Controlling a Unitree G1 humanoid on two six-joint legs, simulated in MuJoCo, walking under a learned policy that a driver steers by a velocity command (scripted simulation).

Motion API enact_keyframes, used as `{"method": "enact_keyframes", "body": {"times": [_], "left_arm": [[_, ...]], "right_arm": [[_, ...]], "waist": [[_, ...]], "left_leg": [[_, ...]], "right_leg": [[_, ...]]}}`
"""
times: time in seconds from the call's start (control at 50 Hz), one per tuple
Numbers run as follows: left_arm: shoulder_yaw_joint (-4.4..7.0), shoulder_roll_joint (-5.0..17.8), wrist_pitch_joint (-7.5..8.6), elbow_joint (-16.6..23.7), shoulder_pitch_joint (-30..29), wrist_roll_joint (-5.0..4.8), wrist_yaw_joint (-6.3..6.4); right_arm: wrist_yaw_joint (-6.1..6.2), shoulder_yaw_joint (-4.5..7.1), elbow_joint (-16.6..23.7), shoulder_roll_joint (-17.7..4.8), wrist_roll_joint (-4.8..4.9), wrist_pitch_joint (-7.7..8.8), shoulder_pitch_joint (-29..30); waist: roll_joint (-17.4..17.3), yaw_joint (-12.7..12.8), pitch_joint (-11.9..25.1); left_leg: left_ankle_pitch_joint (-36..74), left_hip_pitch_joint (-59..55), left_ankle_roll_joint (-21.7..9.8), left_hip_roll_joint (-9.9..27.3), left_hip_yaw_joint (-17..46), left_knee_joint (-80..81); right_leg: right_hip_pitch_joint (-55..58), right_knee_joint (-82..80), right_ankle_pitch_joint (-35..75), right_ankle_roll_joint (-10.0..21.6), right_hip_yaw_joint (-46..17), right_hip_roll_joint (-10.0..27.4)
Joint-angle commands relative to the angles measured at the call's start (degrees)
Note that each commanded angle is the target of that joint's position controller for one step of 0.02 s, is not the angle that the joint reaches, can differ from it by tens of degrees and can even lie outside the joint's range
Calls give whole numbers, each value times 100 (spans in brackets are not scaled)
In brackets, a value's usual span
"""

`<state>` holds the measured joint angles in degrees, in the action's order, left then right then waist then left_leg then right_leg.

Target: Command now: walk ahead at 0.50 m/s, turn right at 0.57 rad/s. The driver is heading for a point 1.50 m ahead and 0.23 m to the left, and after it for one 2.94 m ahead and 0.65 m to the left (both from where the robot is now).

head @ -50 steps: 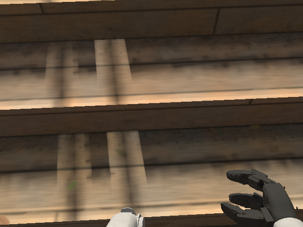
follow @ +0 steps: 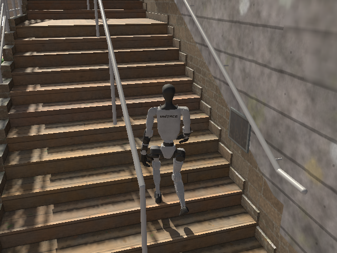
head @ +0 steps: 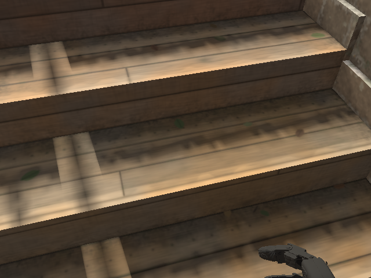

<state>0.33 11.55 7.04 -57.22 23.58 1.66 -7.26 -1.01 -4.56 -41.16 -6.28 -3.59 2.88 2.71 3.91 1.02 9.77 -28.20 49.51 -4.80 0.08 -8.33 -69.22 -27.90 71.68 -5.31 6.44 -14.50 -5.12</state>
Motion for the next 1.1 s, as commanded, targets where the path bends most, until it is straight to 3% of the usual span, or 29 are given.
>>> {"method": "enact_keyframes", "body": {"times": [0.02,0.04,0.08,0.18,0.24,0.3,0.32,0.34,0.36,0.4,0.42,0.5,0.52,0.54,0.56,0.58,0.6,0.62,0.66,0.76,0.86,0.92,0.96,1.0,1.02,1.04,1.06,1.08,1.1], "left_arm": [[169,244,-122,293,-628,2,159],[66,110,-177,476,-848,145,196],[-118,-423,-359,691,-1104,58,289],[-203,-81,-429,970,-1896,-69,88],[-326,-121,-437,1323,-2702,-109,244],[-450,-208,-427,1645,-3402,-112,487],[-398,-595,-475,2334,-3823,-91,746],[-393,-270,-495,2449,-4134,-118,847],[-521,-21,-798,2369,-4815,-12,565],[-577,-339,-1081,2671,-5613,228,324],[-554,-370,-1066,2423,-4990,286,170],[-304,65,-848,1863,-3300,88,320],[-336,45,-770,1471,-2174,-136,408],[-190,337,-864,1104,-665,51,464],[82,868,-796,408,676,262,435],[237,1145,-501,207,452,262,548],[209,896,-342,28,-319,173,581],[122,302,-295,-27,-979,114,557],[-195,-873,-335,-27,-1560,111,485],[-81,-502,-198,-142,-1183,378,587],[-221,-212,-120,-812,54,793,490],[-146,396,-183,-498,-66,487,311],[-35,1099,-38,-373,-7,357,278],[157,1439,27,-484,149,289,229],[143,1106,61,-427,485,492,210],[128,1142,32,-340,459,543,32],[143,815,-107,-186,-367,322,-149],[81,408,-196,-101,-758,73,-180],[35,113,-169,-85,-965,118,-42]], "right_arm": [[136,509,-916,-1021,121,152,-1771],[152,292,-1109,-99,151,112,-1606],[190,174,-1284,471,144,193,-964],[25,321,-1667,-263,-285,175,-2070],[-57,236,-2307,-224,-505,135,-3355],[-233,82,-2715,16,-697,72,-3735],[32,309,-2234,-545,442,422,-3165],[157,274,-2250,-602,594,583,-3115],[-212,-43,-2742,10,-520,356,-4401],[-511,-11,-2917,108,-430,237,-4615],[-537,44,-2695,-276,-203,282,-4123],[-531,506,-2390,-1582,76,513,-3651],[-612,468,-2434,-1060,-184,577,-4321],[-667,505,-2323,-910,-192,538,-4129],[-763,552,-2503,-441,125,361,-3930],[-748,651,-2460,-395,253,338,-3645],[-630,659,-2397,-213,224,447,-3286],[-510,663,-2167,-212,162,505,-2785],[-452,564,-1866,-33,168,300,-2273],[-620,336,-1394,235,308,4,-1454],[-433,130,-183,-387,313,-39,309],[-410,85,229,-372,387,-376,1353],[-545,178,-16,-289,371,-401,330],[-448,471,-246,-778,418,-175,-665],[-286,628,-525,-1198,437,-73,-1579],[-173,747,-888,-1534,416,-85,-2768],[-118,822,-1305,-1856,137,-178,-4000],[-23,987,-1422,-1983,41,-120,-3983],[-7,902,-1583,-1558,47,-42,-3655]], "waist": [[-405,-562,-327],[-46,-316,-99],[-281,195,-492],[-576,-29,-580],[-515,-470,-794],[-466,-341,-1214],[-501,138,-2331],[6,31,-2425],[-543,-670,-57],[-959,-581,-869],[-1376,-101,-486],[-1942,497,191],[-984,461,1437],[-31,1120,2084],[803,1243,2051],[486,921,762],[442,510,91],[-439,221,40],[-739,-335,23],[104,-531,-648],[-572,-357,-653],[156,-80,-805],[360,-520,-620],[568,-739,-293],[134,-674,622],[-450,-984,1238],[-1208,-1393,1174],[-1169,-1483,507],[-1349,-1271,-172]], "left_leg": [[-1052,-3212,-1337,1917,4416,4088],[-65,-3033,-1262,1932,3799,4167],[833,-2420,-817,1405,2373,4451],[1902,-2903,-698,1080,824,5209],[1737,-4542,-873,1437,1146,5364],[1770,-5235,-844,1566,1426,5771],[973,-3389,-575,1522,1438,6396],[837,-2906,-548,1303,1355,6633],[1755,-4634,-842,1490,1327,6255],[3472,-3616,-873,1394,919,6908],[5446,-3678,-1053,1270,552,6659],[11058,-5109,-668,1643,455,4644],[10564,-2798,-432,1377,912,3112],[6352,-1651,-240,601,1333,1683],[2701,-1194,-129,-152,2012,-1810],[3202,-291,-124,-83,2577,-3757],[2918,163,-185,28,2393,-4564],[2443,555,-282,40,2223,-4847],[2628,857,-689,346,2134,-4881],[1416,1843,-1010,297,1304,-6082],[2128,3020,-1455,691,1071,-3997],[901,558,-695,439,153,-1912],[1125,-124,-391,-230,-253,-1564],[593,-912,-416,-859,-284,540],[3107,-3364,-898,-578,746,88],[2281,-5035,-1218,-231,2377,1511],[688,-5528,-1591,618,4879,3677],[-960,-4792,-1411,840,5832,4186],[-1104,-3689,-1485,787,5438,3983]], "right_leg": [[-3874,4053,465,168,196,400],[-3762,4474,339,420,221,533],[-3843,4053,-162,652,168,756],[-4618,4159,34,488,953,840],[-6593,5034,-553,876,681,671],[-7523,4553,-618,1148,812,961],[-6173,4450,-1572,176,1555,988],[-5561,3618,-1510,-166,1979,1107],[-5853,2994,261,531,1794,1161],[-4205,1600,-1005,832,2033,1045],[-3035,1245,-1436,747,2473,715],[-412,-941,-1518,422,2472,116],[2534,-651,169,1003,973,892],[3920,-2547,351,1388,-1208,1740],[3264,-4267,120,1943,-3408,2687],[2084,-4523,-494,1467,-3119,2534],[1273,-4294,-439,1261,-1984,2440],[1214,-4184,-186,1177,-1208,2383],[831,-4558,406,944,-490,2354],[519,-5514,535,745,1783,1976],[1775,-5951,-289,345,2545,1791],[576,-7310,1240,686,2862,2026],[1632,-6257,5893,946,3145,2445],[2908,-4736,8067,864,3263,2481],[1371,-3286,7635,405,3107,2116],[-229,-1992,5028,142,2673,1565],[-1730,-73,-42,-178,1814,673],[-2647,1830,260,-77,561,506],[-3004,2860,604,-25,322,540]]}}
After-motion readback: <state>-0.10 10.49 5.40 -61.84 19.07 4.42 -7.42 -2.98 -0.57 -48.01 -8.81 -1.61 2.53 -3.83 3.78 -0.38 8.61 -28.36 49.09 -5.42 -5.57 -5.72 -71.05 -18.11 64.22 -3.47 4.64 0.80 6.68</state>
